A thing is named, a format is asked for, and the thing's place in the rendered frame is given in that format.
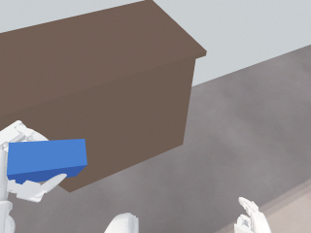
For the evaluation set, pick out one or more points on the table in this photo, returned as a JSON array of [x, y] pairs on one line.
[[120, 78]]

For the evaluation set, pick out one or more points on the left robot thigh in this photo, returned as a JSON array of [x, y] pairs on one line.
[[123, 223]]

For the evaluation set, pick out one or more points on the robot left hand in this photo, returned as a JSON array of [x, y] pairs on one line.
[[15, 133]]

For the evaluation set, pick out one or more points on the sponge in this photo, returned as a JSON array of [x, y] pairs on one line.
[[39, 161]]

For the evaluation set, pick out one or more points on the robot right hand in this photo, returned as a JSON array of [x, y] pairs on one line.
[[256, 223]]

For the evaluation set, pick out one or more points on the robot left forearm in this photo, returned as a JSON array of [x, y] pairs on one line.
[[7, 224]]

